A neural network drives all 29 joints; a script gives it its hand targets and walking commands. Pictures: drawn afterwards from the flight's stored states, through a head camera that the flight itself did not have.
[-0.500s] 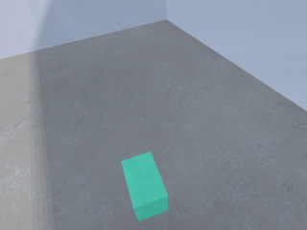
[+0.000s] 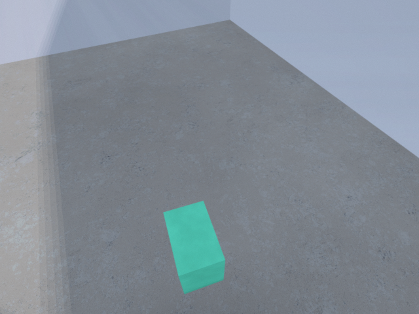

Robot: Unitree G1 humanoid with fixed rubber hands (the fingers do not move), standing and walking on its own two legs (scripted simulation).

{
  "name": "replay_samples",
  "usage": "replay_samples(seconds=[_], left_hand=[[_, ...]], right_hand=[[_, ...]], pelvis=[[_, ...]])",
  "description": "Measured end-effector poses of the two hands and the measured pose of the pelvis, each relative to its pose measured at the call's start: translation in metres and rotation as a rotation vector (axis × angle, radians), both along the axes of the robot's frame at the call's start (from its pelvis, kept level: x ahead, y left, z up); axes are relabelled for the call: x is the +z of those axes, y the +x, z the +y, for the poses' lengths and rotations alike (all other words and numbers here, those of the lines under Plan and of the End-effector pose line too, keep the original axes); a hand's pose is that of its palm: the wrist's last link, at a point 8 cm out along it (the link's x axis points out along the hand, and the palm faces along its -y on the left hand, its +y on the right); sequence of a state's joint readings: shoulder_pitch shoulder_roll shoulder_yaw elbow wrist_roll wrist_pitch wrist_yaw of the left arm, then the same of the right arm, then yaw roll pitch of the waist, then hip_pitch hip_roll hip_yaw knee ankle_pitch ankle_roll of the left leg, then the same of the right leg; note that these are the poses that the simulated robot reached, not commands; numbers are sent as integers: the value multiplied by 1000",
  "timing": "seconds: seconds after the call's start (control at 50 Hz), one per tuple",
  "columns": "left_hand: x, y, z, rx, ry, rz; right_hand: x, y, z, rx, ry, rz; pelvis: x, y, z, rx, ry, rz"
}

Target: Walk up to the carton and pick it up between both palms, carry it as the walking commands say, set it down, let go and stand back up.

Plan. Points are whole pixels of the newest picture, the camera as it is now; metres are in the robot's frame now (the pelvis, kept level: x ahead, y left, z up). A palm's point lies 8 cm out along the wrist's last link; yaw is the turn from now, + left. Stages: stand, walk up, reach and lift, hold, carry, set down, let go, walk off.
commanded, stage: walk up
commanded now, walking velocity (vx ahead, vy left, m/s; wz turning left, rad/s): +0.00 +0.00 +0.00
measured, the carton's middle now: (194, 246) +0.52 +0.11 -0.65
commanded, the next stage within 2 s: none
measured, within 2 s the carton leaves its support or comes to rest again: neither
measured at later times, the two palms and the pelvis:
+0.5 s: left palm out of the picture +0.02 +0.25 -0.12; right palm out of the picture +0.03 -0.24 -0.13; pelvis -0.01 +0.00 +0.00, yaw +3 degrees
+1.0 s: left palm out of the picture +0.09 +0.30 -0.15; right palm out of the picture +0.11 -0.19 -0.10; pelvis +0.07 +0.06 +0.01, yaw +13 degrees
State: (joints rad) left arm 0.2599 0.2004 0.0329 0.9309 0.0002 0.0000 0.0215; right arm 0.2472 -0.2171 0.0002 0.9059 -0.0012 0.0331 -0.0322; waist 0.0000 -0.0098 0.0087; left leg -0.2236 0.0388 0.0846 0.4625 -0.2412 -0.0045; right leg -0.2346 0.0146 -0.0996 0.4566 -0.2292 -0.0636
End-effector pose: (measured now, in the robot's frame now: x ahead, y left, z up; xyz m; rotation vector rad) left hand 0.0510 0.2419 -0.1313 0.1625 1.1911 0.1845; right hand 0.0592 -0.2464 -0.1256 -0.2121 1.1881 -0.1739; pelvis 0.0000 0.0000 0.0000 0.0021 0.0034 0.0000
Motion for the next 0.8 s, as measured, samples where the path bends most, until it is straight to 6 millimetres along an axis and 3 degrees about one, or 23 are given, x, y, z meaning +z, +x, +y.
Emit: replay_samples(seconds=[0.44, 0.62, 0.72, 0.8], left_hand=[[11, -15, 0, 18, 36, -24], [-1, -45, 20, 126, -7, 23], [-25, -35, 43, 167, -57, 8], [-26, -13, 53, 168, -95, -3]], right_hand=[[-13, -40, 1, 8, 63, 65], [1, 9, 26, 121, 38, 61], [-5, 35, 53, 164, -5, 42], [1, 33, 66, 148, -23, 67]], pelvis=[[1, -14, -8, 19, 9, -15], [2, 0, 18, 117, -10, 16], [-13, 19, 45, 166, -54, -2], [-10, 35, 59, 178, -46, -40]])
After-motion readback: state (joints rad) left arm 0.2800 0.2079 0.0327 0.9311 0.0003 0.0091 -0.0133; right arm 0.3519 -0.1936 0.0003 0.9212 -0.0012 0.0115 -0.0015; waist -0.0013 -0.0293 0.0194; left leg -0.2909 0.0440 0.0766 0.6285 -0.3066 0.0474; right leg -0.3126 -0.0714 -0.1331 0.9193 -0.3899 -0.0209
